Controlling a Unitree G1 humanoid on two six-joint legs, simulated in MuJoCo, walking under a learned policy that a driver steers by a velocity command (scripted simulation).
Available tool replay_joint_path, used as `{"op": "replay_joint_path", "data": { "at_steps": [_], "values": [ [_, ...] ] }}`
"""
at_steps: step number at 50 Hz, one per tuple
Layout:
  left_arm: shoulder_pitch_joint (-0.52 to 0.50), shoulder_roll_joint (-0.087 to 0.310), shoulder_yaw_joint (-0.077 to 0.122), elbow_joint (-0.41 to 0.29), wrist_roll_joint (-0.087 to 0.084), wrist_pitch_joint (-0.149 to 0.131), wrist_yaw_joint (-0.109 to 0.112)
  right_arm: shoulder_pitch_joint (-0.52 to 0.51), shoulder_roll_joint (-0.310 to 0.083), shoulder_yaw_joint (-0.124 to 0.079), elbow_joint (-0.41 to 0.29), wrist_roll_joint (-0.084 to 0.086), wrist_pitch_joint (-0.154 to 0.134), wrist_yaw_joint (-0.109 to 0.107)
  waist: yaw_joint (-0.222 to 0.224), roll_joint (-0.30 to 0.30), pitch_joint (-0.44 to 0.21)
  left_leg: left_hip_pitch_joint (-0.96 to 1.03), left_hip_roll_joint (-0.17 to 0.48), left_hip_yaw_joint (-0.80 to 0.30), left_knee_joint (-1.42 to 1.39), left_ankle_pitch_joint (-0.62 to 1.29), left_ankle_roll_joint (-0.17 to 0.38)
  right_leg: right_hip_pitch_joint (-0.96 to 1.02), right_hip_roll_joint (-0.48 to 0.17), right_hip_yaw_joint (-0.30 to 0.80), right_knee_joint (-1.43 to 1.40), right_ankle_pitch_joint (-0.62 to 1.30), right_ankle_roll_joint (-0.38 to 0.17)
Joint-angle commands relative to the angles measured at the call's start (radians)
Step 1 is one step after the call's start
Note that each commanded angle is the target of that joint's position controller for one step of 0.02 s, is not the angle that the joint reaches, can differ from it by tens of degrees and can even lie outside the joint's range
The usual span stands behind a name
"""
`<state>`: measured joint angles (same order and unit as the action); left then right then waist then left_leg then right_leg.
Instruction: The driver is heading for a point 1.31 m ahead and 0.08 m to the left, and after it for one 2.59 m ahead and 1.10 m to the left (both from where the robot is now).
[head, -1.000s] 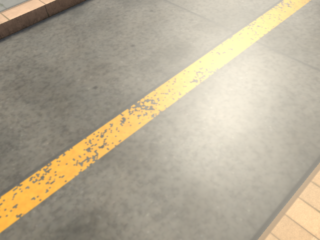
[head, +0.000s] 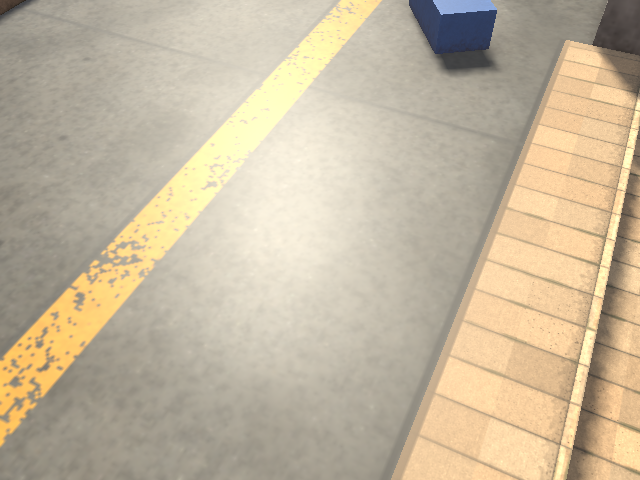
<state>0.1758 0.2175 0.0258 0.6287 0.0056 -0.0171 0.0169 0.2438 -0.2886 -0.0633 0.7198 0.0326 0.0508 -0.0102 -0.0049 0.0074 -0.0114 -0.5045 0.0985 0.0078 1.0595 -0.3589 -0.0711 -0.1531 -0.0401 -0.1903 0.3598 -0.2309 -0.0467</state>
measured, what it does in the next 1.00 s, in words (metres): walks ahead: left foot, then right foot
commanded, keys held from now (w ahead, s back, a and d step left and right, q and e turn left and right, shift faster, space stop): w+q+shift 0.26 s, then w+e+shift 0.74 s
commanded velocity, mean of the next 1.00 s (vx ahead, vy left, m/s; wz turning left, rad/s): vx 0.85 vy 0.00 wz -0.10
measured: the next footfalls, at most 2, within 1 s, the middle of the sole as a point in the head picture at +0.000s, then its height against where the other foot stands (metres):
left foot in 0.24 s outside the picture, level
right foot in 0.70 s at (204, 463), level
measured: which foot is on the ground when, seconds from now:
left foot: up 0.00-0.22, down 0.24-0.70, up 0.72-1.00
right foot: down 0.00-0.24, up 0.26-0.68, down 0.70-1.00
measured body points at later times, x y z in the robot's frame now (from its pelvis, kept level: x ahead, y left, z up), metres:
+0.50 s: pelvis +0.23 +0.19 -0.01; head +0.24 +0.22 +0.43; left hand +0.29 +0.46 -0.14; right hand +0.31 -0.05 -0.13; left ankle +0.09 +0.19 -0.75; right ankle +0.38 +0.08 -0.65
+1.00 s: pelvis +0.65 +0.33 -0.01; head +0.68 +0.33 +0.44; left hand +0.62 +0.61 -0.14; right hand +0.93 +0.14 -0.04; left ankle +0.86 +0.53 -0.69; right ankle +0.52 +0.28 -0.75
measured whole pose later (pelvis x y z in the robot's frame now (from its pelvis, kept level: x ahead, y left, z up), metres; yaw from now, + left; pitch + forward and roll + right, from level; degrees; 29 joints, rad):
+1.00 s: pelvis +0.65 +0.33 -0.01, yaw -6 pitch +2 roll +0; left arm 0.49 0.29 0.07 0.88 0.00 -0.07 -0.02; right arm -0.06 -0.22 0.07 0.54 -0.03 -0.07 0.02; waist 0.14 -0.01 0.00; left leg -0.68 0.12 -0.13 0.67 -0.01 -0.06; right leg 0.01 0.17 0.20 0.33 -0.34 -0.14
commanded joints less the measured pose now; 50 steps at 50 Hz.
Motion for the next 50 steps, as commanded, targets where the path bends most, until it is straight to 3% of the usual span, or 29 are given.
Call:
{"op": "replay_joint_path", "data": {
  "at_steps": [1, 5, 6, 8, 10, 11, 12, 13, 14, 15, 17, 19, 21, 23, 28, 30, 32, 33, 34, 35, 36, 37, 38, 39, 41, 43, 45, 47, 50],
  "values": [
    [0.045, 0.193, 0.082, -0.029, -0.007, -0.042, 0.002, -0.156, -0.048, -0.01, -0.136, 0.004, -0.044, 0.028, 0.068, -0.114, 0.018, -0.267, 0.054, -0.017, -0.093, 0.007, 0.059, 0.228, -0.342, 0.291, -0.256, -0.323, -0.155],
    [0.019, 0.232, 0.105, -0.003, -0.021, -0.068, -0.023, -0.154, -0.034, -0.002, -0.142, 0.006, -0.047, 0.052, 0.042, -0.122, 0.029, -0.17, 0.068, 0.026, -0.189, 0.003, 0.098, 0.175, -0.34, 0.162, -0.26, -0.289, -0.131],
    [0.101, 0.22, 0.097, 0.03, 0.064, -0.056, -0.032, -0.219, -0.087, -0.019, -0.173, -0.1, -0.021, 0.086, 0.077, -0.125, 0.013, -0.133, 0.019, 0.105, -0.25, 0.014, 0.102, 0.174, -0.306, 0.082, -0.244, -0.335, -0.096],
    [0.097, 0.243, 0.1, 0.043, 0.058, -0.044, -0.03, -0.242, -0.089, -0.021, -0.194, -0.087, -0.012, 0.108, 0.07, -0.166, 0.038, -0.048, 0.005, 0.142, -0.293, -0.008, 0.127, 0.112, -0.306, 0.038, -0.228, -0.357, -0.068],
    [0.04, 0.268, 0.101, 0.039, 0.054, -0.022, -0.027, -0.13, -0.09, -0.019, -0.163, -0.063, -0.016, 0.11, -0.004, -0.142, 0.043, 0.131, -0.029, 0.192, -0.349, 0.011, 0.168, 0.007, -0.303, -0.017, -0.143, -0.375, -0.042],
    [0.0, 0.264, 0.096, 0.031, 0.048, -0.014, -0.027, 0.01, -0.105, -0.029, -0.115, -0.06, -0.025, 0.094, -0.088, -0.072, 0.009, 0.308, -0.081, 0.212, -0.387, 0.022, 0.189, -0.074, -0.264, -0.077, 0.033, -0.218, -0.025],
    [-0.011, 0.225, 0.082, 0.031, 0.062, -0.008, -0.028, 0.288, -0.16, -0.058, -0.006, -0.059, -0.037, 0.069, -0.213, 0.114, -0.082, 0.57, -0.154, 0.169, -0.425, -0.098, 0.224, -0.201, -0.18, -0.148, 0.477, 0.045, -0.006],
    [-0.079, 0.081, 0.034, -0.031, 0.075, -0.01, -0.034, 0.366, -0.25, -0.065, 0.012, -0.047, -0.049, 0.047, -0.221, 0.404, -0.012, 0.658, 0.057, -0.246, -0.604, -0.366, 0.272, -0.611, -0.06, -0.093, 0.892, -0.365, 0.043],
    [-0.147, 0.099, 0.026, -0.124, 0.079, -0.031, -0.037, 0.235, -0.285, -0.052, -0.075, -0.035, -0.058, 0.025, -0.179, 0.425, -0.018, 0.639, 0.159, -0.703, -0.868, -0.495, 0.338, -0.875, 0.035, 0.144, 1.036, -0.338, 0.074],
    [-0.143, 0.163, 0.037, -0.13, 0.07, -0.044, -0.041, 0.196, -0.25, -0.048, -0.089, -0.042, -0.058, 0.011, -0.149, 0.266, -0.002, 0.664, 0.23, -0.682, -0.913, -0.451, 0.348, -0.927, -0.031, 0.186, 1.077, -0.198, 0.069],
    [-0.017, 0.203, 0.037, -0.036, 0.055, -0.06, -0.047, 0.161, -0.183, -0.027, -0.093, -0.062, -0.084, 0.003, -0.067, 0.09, -0.006, 0.562, 0.189, -0.486, -0.853, -0.269, 0.299, -0.799, -0.105, 0.185, 0.984, -0.024, 0.053],
    [0.066, 0.189, 0.036, 0.029, 0.04, -0.032, -0.068, 0.107, -0.135, -0.004, -0.087, -0.052, -0.124, 0.009, -0.006, 0.069, 0.038, 0.447, 0.122, -0.335, -0.895, -0.089, 0.218, -0.689, -0.119, 0.2, 0.94, 0.089, 0.053],
    [0.067, 0.165, 0.036, 0.069, 0.013, -0.002, -0.087, 0.139, -0.125, -0.001, -0.049, -0.053, -0.148, 0.021, -0.001, 0.017, 0.109, 0.429, 0.064, -0.162, -0.931, 0.138, 0.147, -0.699, -0.076, 0.213, 0.915, 0.148, 0.033],
    [0.0, 0.144, 0.032, 0.058, -0.013, 0.003, -0.091, 0.2, -0.12, 0.001, -0.022, -0.058, -0.158, 0.03, -0.023, 0.017, 0.161, 0.435, 0.043, -0.011, -0.938, 0.461, 0.086, -0.71, 0.007, 0.252, 0.826, 0.179, 0.012],
    [-0.093, 0.082, -0.003, 0.052, 0.002, -0.013, -0.1, 0.199, -0.057, 0.035, 0.037, -0.048, -0.172, 0.011, -0.001, 0.023, 0.142, 0.491, -0.007, 0.207, -0.979, 0.993, 0.024, -0.557, 0.087, 0.022, 0.477, 0.309, -0.054],
    [-0.064, 0.096, -0.006, 0.058, -0.001, -0.01, -0.093, 0.209, -0.101, 0.028, 0.061, -0.048, -0.183, -0.016, 0.031, 0.074, 0.071, 0.554, 0.034, 0.224, -0.905, 1.432, 0.014, -0.385, 0.133, -0.044, 0.399, 0.324, -0.086],
    [0.13, 0.165, 0.017, 0.116, -0.003, 0.004, -0.078, 0.166, -0.164, 0.007, 0.066, -0.062, -0.164, -0.051, 0.145, 0.132, -0.031, 0.654, 0.075, 0.228, -0.66, 1.735, -0.004, -0.215, 0.187, -0.045, 0.375, 0.27, -0.115],
    [0.32, 0.219, 0.041, 0.171, 0.001, 0.01, -0.071, 0.102, -0.191, -0.004, 0.049, -0.072, -0.148, -0.062, 0.245, 0.132, -0.1, 0.62, 0.085, 0.216, -0.424, 1.771, -0.007, -0.045, 0.201, -0.018, 0.366, 0.223, -0.142],
    [0.57, 0.268, 0.07, 0.24, -0.001, 0.012, -0.06, -0.021, -0.226, -0.02, 0.016, -0.076, -0.134, -0.063, 0.387, 0.116, -0.141, 0.48, 0.062, 0.201, -0.035, 1.651, 0.005, 0.162, 0.133, 0.1, 0.288, 0.214, -0.219],
    [0.642, 0.276, 0.085, 0.286, -0.024, 0.01, -0.045, -0.123, -0.158, -0.01, 0.004, -0.066, -0.127, -0.041, 0.414, -0.076, -0.087, 0.225, -0.129, 0.209, 0.467, 0.642, 0.041, 0.304, 0.076, 0.188, 0.157, 0.229, -0.275],
    [0.5, 0.256, 0.078, 0.29, -0.015, 0.016, -0.039, -0.179, 0.036, 0.045, -0.073, -0.089, -0.151, -0.019, 0.234, -0.25, 0.019, -0.184, -0.242, 0.063, 0.77, -0.098, 0.052, 0.34, 0.033, 0.396, 0.328, 0.341, -0.309],
    [0.361, 0.266, 0.075, 0.228, 0.004, 0.011, -0.029, -0.015, 0.058, 0.068, -0.155, -0.051, -0.164, 0.0, 0.075, -0.243, -0.13, -0.385, -0.212, -0.139, 0.794, -0.116, 0.039, 0.456, -0.12, 0.841, 0.134, 0.086, -0.477],
    [0.319, 0.224, 0.077, 0.189, 0.01, 0.008, -0.02, -0.006, -0.024, 0.072, -0.147, -0.078, -0.189, 0.014, 0.073, -0.068, -0.1, -0.396, -0.155, -0.191, 0.654, -0.05, 0.072, 0.369, -0.188, 1.028, -0.107, -0.274, -0.462],
    [0.271, 0.175, 0.068, 0.186, 0.023, 0.001, -0.015, -0.031, -0.073, 0.064, -0.129, -0.088, -0.193, 0.021, 0.023, 0.09, 0.02, -0.346, -0.107, -0.175, 0.518, 0.016, 0.086, 0.18, -0.17, 0.987, -0.183, -0.356, -0.406],
    [0.238, 0.196, 0.064, 0.184, 0.02, -0.032, -0.01, -0.063, -0.075, 0.071, -0.134, -0.122, -0.155, 0.019, -0.039, 0.137, 0.126, -0.248, -0.053, -0.155, 0.343, -0.003, 0.052, -0.078, -0.094, 0.856, -0.196, -0.246, -0.354],
    [0.226, 0.205, 0.061, 0.184, 0.009, -0.062, -0.015, -0.129, -0.067, 0.082, -0.155, -0.119, -0.119, 0.021, -0.045, 0.128, 0.178, -0.138, 0.001, -0.098, 0.121, 0.048, 0.014, -0.286, -0.018, 0.72, -0.24, -0.174, -0.328],
    [0.225, 0.219, 0.071, 0.178, 0.004, -0.072, -0.019, -0.246, -0.05, 0.095, -0.197, -0.09, -0.117, 0.031, 0.005, 0.052, 0.175, -0.008, 0.016, -0.055, -0.143, 0.21, -0.007, -0.373, 0.042, 0.609, -0.252, -0.035, -0.291],
    [0.25, 0.221, 0.079, 0.184, -0.011, -0.074, -0.03, -0.334, -0.007, 0.108, -0.226, -0.063, -0.118, 0.035, 0.072, -0.01, 0.142, 0.098, -0.016, -0.022, -0.339, 0.39, -0.005, -0.339, 0.075, 0.565, -0.228, 0.083, -0.233],
    [0.284, 0.255, 0.097, 0.186, -0.013, -0.069, -0.036, -0.346, -0.035, 0.094, -0.229, -0.055, -0.127, 0.028, 0.114, -0.06, 0.076, 0.135, -0.07, -0.016, -0.494, 0.433, 0.015, -0.134, 0.046, 0.587, -0.129, 0.295, -0.189]
  ]
}}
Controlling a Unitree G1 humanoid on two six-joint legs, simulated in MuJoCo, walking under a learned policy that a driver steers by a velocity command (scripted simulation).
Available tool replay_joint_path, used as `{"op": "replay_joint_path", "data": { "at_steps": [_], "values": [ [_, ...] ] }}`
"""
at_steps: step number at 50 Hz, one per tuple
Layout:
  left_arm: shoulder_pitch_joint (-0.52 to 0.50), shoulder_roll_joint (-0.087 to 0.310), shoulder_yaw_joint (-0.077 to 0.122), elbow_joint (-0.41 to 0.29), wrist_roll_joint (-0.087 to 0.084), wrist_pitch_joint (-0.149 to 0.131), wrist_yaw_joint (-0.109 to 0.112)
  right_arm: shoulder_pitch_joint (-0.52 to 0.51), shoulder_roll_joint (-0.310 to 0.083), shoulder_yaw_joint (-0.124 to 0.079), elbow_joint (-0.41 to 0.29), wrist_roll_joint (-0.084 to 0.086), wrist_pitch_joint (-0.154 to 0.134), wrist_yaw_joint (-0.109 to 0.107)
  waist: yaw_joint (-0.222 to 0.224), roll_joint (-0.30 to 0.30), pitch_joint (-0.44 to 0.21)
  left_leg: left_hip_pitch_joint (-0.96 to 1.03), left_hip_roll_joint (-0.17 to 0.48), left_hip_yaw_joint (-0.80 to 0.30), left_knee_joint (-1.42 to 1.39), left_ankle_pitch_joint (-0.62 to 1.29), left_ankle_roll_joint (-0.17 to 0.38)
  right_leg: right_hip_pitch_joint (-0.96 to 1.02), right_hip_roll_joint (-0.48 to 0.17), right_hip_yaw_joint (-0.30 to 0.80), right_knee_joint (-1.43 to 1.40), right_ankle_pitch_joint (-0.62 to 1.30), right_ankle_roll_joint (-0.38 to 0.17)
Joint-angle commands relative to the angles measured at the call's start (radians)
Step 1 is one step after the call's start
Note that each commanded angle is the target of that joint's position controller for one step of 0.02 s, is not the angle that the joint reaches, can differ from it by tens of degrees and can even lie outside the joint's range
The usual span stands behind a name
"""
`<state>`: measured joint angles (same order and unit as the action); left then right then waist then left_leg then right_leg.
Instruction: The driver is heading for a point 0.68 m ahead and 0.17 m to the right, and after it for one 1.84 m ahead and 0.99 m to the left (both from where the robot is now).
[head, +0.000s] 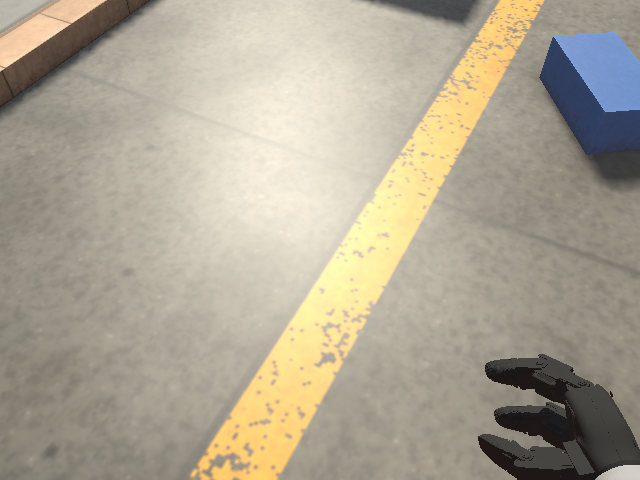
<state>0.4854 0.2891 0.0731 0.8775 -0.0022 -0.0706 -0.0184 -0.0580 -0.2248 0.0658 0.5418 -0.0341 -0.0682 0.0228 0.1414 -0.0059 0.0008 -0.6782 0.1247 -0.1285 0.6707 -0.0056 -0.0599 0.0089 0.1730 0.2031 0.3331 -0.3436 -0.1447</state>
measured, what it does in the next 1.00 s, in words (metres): walks ahead, turning right: left foot, then right foot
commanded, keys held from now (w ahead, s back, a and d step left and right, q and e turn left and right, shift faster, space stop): w+e+shift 0.56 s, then q+shift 0.44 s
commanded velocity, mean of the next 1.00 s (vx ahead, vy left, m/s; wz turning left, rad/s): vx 0.76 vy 0.00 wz -0.49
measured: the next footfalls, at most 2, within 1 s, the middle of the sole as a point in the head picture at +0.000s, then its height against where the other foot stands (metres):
left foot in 0.08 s outside the picture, level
right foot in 0.54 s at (426, 434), level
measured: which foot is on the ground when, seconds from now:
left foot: up 0.00-0.06, down 0.08-0.54, up 0.56-0.92, down 0.94-1.00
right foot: down 0.00-0.10, up 0.12-0.52, down 0.54-0.94, up 0.96-1.00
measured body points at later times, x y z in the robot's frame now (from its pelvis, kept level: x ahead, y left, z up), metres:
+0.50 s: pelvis +0.43 +0.01 -0.03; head +0.46 -0.01 +0.42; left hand +0.79 +0.05 -0.06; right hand +0.21 -0.17 -0.15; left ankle +0.25 +0.21 -0.72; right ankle +0.57 -0.11 -0.70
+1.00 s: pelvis +0.77 -0.16 -0.03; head +0.80 -0.19 +0.42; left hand +1.03 +0.01 -0.13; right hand +0.76 -0.46 -0.13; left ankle +0.93 -0.19 -0.73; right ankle +0.60 -0.15 -0.63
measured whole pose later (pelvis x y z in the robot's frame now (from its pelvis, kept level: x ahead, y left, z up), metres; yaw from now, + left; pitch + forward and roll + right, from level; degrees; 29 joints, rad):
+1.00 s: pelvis +0.77 -0.16 -0.03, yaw -30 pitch +0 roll +0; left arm 0.17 0.27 0.04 0.75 0.01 -0.04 0.03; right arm 0.21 -0.29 -0.05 0.66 -0.03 -0.09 0.03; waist -0.01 0.03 0.08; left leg -0.55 -0.12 0.04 0.59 -0.06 0.14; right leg -0.32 0.11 0.01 1.32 -0.52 0.03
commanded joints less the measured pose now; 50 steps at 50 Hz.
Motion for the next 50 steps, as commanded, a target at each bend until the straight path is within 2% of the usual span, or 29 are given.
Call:
{"op": "replay_joint_path", "data": {
  "at_steps": [1, 2, 4, 5, 6, 7, 9, 12, 17, 20, 23, 26, 27, 28, 29, 30, 31, 33, 34, 35, 37, 40, 42, 45, 46, 47, 48, 49, 50],
  "values": [
    [-0.023, 0.188, 0.054, -0.064, -0.002, -0.012, 0.004, -0.025, -0.118, -0.044, -0.045, 0.008, -0.013, -0.01, -0.039, -0.055, 0.039, 0.338, -0.113, 0.112, -0.154, 0.044, 0.009, -0.23, -0.176, 0.208, -0.044, 0.474, -0.071],
    [-0.029, 0.204, 0.058, -0.067, 0.003, -0.013, 0.006, 0.034, -0.153, -0.061, -0.027, 0.006, -0.019, -0.018, -0.069, -0.055, -0.014, 0.416, -0.141, 0.11, -0.178, -0.03, 0.02, -0.18, -0.178, 0.21, 0.057, 0.605, -0.05],
    [-0.115, 0.23, 0.063, -0.087, 0.008, -0.025, -0.002, 0.383, -0.252, -0.113, 0.054, -0.002, -0.035, -0.046, -0.274, -0.028, -0.213, 0.822, -0.087, 0.072, -0.135, -0.185, 0.059, -0.301, -0.118, 0.151, 0.49, 0.623, -0.001],
    [-0.164, 0.092, 0.027, -0.132, 0.013, -0.039, 0.005, 0.632, -0.335, -0.146, 0.094, -0.029, -0.037, -0.066, -0.354, 0.124, -0.354, 1.053, 0.171, -0.186, -0.15, -0.576, 0.078, -0.476, -0.072, 0.066, 0.837, 0.131, -0.006],
    [-0.06, 0.001, -0.009, -0.212, -0.041, -0.037, 0.001, 0.526, -0.415, -0.165, 0.092, -0.047, -0.028, -0.056, -0.212, 0.49, -0.454, 1.136, 0.399, -0.801, -0.419, -0.826, 0.185, -0.745, -0.025, -0.049, 1.078, -0.163, 0.024],
    [-0.134, 0.083, -0.006, -0.174, -0.008, -0.01, 0.014, 0.396, -0.294, -0.157, 0.066, -0.037, -0.016, -0.049, -0.211, 0.275, -0.275, 0.992, 0.333, -0.728, -0.442, -0.95, 0.191, -0.852, -0.131, -0.082, 1.137, -0.041, 0.013],
    [-0.245, 0.104, 0.004, -0.18, 0.021, 0.01, -0.01, 0.347, -0.167, -0.128, 0.091, -0.029, -0.01, -0.038, -0.208, 0.069, -0.101, 0.78, 0.232, -0.342, -0.407, -0.545, 0.158, -0.823, -0.204, -0.121, 1.045, 0.073, 0.028],
    [-0.32, 0.034, -0.015, -0.236, 0.04, 0.048, -0.048, 0.442, -0.101, -0.112, 0.198, -0.005, -0.031, -0.028, -0.174, 0.122, -0.016, 0.676, 0.164, -0.079, -0.425, -0.241, 0.117, -0.834, -0.261, -0.125, 1.018, 0.087, 0.037],
    [-0.455, 0.034, -0.042, -0.337, 0.036, 0.07, -0.07, 0.409, -0.131, -0.118, 0.242, 0.004, -0.066, -0.018, -0.113, 0.102, 0.072, 0.569, 0.139, 0.205, -0.527, 0.056, 0.098, -0.831, -0.275, -0.182, 0.853, 0.278, 0.038],
    [-0.576, 0.036, -0.055, -0.366, 0.037, 0.07, -0.088, 0.472, -0.164, -0.123, 0.283, 0.001, -0.065, -0.027, -0.141, 0.049, 0.158, 0.593, 0.094, 0.351, -0.575, 0.231, 0.072, -0.756, -0.24, -0.311, 0.598, 0.332, 0.003],
    [-0.563, 0.048, -0.056, -0.343, 0.033, 0.063, -0.085, 0.542, -0.232, -0.135, 0.297, 0.0, -0.047, -0.047, -0.115, 0.086, 0.099, 0.705, 0.092, 0.421, -0.412, 0.922, 0.038, -0.562, -0.12, -0.433, 0.473, 0.281, -0.049],
    [-0.124, 0.155, -0.002, -0.212, 0.031, 0.053, -0.049, 0.454, -0.314, -0.158, 0.258, -0.004, -0.004, -0.062, 0.109, 0.131, -0.121, 0.609, 0.155, 0.374, 0.171, 1.107, 0.062, -0.062, -0.052, -0.35, 0.4, 0.167, -0.119],
    [-0.009, 0.197, 0.031, -0.151, 0.022, 0.05, -0.022, 0.439, -0.286, -0.157, 0.249, -0.011, 0.004, -0.049, 0.129, 0.043, -0.161, 0.393, 0.074, 0.37, 0.521, 0.514, 0.064, 0.189, -0.076, -0.248, 0.31, 0.139, -0.15],
    [-0.093, 0.281, 0.054, -0.157, 0.003, 0.063, 0.001, 0.429, -0.148, -0.125, 0.195, -0.027, -0.002, -0.032, 0.004, -0.194, -0.1, 0.06, -0.1, 0.35, 0.902, -0.467, 0.045, 0.268, -0.254, 0.054, 0.332, 0.246, -0.189],
    [-0.102, 0.337, 0.06, -0.216, 0.043, 0.071, 0.006, 0.47, -0.167, -0.119, 0.082, 0.015, -0.022, -0.033, -0.038, -0.19, -0.33, -0.187, -0.129, 0.124, 1.065, -0.503, 0.027, 0.52, -0.455, 0.509, 0.124, 0.242, -0.375],
    [-0.089, 0.263, 0.053, -0.214, 0.038, 0.07, 0.023, 0.378, -0.204, -0.114, 0.089, 0.017, -0.043, -0.036, -0.01, 0.006, -0.248, -0.225, -0.079, 0.081, 0.98, -0.382, 0.031, 0.399, -0.474, 0.522, -0.019, 0.252, -0.319],
    [-0.15, 0.201, 0.035, -0.191, 0.035, 0.056, 0.035, 0.408, -0.195, -0.109, 0.118, 0.028, -0.043, -0.038, -0.089, 0.074, -0.071, -0.167, -0.032, 0.104, 0.877, -0.326, 0.034, 0.181, -0.466, 0.381, -0.033, 0.418, -0.274],
    [-0.24, 0.117, -0.002, -0.189, 0.025, 0.017, 0.033, 0.466, -0.158, -0.1, 0.17, 0.001, -0.006, -0.039, -0.19, 0.152, 0.013, 0.058, 0.011, 0.098, 0.737, -0.364, 0.025, -0.138, -0.42, 0.163, -0.019, 0.832, -0.216],
    [-0.239, 0.09, -0.015, -0.168, 0.012, -0.001, 0.027, 0.498, -0.14, -0.099, 0.192, -0.007, 0.02, -0.032, -0.218, 0.141, 0.026, 0.15, 0.018, 0.095, 0.65, -0.38, 0.021, -0.239, -0.393, 0.07, -0.044, 0.911, -0.183],
    [-0.335, 0.056, -0.015, -0.199, -0.013, -0.03, 0.007, 0.468, -0.192, -0.136, 0.19, 0.085, -0.008, -0.05, -0.21, 0.125, 0.011, 0.11, 0.039, 0.04, 0.642, -0.38, 0.014, -0.246, -0.39, 0.083, -0.042, 0.816, -0.168],
    [-0.343, 0.081, -0.011, -0.163, -0.019, -0.048, 0.015, 0.365, -0.125, -0.118, 0.155, 0.077, -0.028, -0.05, -0.195, 0.071, 0.03, 0.094, 0.018, 0.078, 0.439, -0.264, 0.023, -0.292, -0.318, -0.078, -0.069, 0.897, -0.091],
    [-0.277, 0.073, -0.016, -0.127, 0.007, -0.036, 0.057, 0.244, -0.054, -0.098, 0.131, 0.045, -0.059, -0.016, -0.121, 0.017, 0.015, 0.215, -0.094, 0.206, 0.056, 0.196, 0.04, -0.307, -0.179, -0.284, -0.041, 0.824, 0.021],
    [-0.211, 0.098, -0.015, -0.107, 0.004, -0.021, 0.078, 0.214, -0.069, -0.108, 0.112, 0.051, -0.062, 0.014, -0.091, -0.026, -0.027, 0.26, -0.167, 0.25, -0.073, 0.346, 0.038, -0.209, -0.19, -0.307, 0.023, 0.857, 0.067],
    [-0.28, 0.125, -0.002, -0.143, 0.007, 0.012, 0.1, 0.391, -0.161, -0.155, 0.124, 0.048, -0.043, 0.044, -0.192, -0.138, -0.122, 0.438, -0.244, 0.27, -0.077, 0.196, 0.077, -0.156, -0.241, -0.311, 0.276, 1.064, 0.132],
    [-0.35, 0.125, 0.0, -0.173, 0.013, 0.019, 0.102, 0.542, -0.218, -0.183, 0.153, 0.047, -0.031, 0.039, -0.287, -0.135, -0.163, 0.579, -0.23, 0.228, -0.087, 0.177, 0.114, -0.217, -0.247, -0.308, 0.468, 1.051, 0.152],
    [-0.434, 0.11, -0.002, -0.197, 0.011, 0.021, 0.092, 0.692, -0.245, -0.193, 0.189, 0.046, -0.02, 0.024, -0.397, 0.012, -0.15, 0.692, -0.146, 0.123, -0.201, 0.315, 0.174, -0.331, -0.152, -0.321, 0.879, 0.597, 0.186],
    [-0.289, -0.045, -0.031, -0.225, 0.046, 0.024, 0.056, 0.6, -0.27, -0.176, 0.16, 0.004, -0.026, 0.008, -0.218, 0.354, -0.151, 0.874, 0.049, -0.244, -0.089, 0.856, 0.326, -0.683, 0.014, -0.243, 1.282, -0.375, 0.238],
    [-0.086, 0.002, -0.044, -0.229, 0.015, 0.011, 0.026, 0.446, -0.307, -0.174, 0.067, -0.04, -0.028, -0.004, -0.144, 0.259, -0.424, 0.963, 0.231, -0.651, -0.239, 0.595, 0.479, -0.723, -0.006, 0.001, 1.421, -0.292, 0.229],
    [-0.166, 0.114, -0.026, -0.238, -0.008, 0.015, 0.015, 0.319, -0.27, -0.179, -0.01, -0.024, -0.006, -0.01, -0.155, 0.095, -0.366, 0.82, 0.2, -0.643, -0.323, 0.138, 0.468, -0.724, -0.059, 0.015, 1.352, -0.177, 0.183]
  ]
}}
